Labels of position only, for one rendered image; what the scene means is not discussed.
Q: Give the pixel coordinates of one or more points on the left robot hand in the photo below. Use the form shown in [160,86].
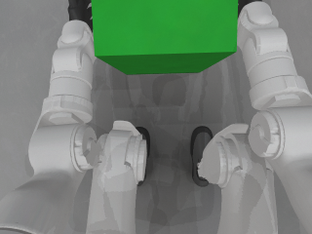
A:
[77,10]

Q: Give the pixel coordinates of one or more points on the robot right upper arm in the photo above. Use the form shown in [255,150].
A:
[283,136]

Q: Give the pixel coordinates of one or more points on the right robot hand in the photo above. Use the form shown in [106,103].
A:
[243,3]

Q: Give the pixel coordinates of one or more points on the right robot foot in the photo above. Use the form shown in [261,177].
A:
[201,136]

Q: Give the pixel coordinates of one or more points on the right robot thigh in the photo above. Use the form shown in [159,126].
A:
[248,202]

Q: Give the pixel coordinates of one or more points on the robot left forearm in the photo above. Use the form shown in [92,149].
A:
[71,82]

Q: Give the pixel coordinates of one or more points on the robot left upper arm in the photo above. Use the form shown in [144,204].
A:
[60,155]

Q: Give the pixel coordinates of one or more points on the robot right forearm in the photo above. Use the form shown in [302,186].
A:
[268,60]

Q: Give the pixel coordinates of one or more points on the carton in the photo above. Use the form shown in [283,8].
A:
[164,36]

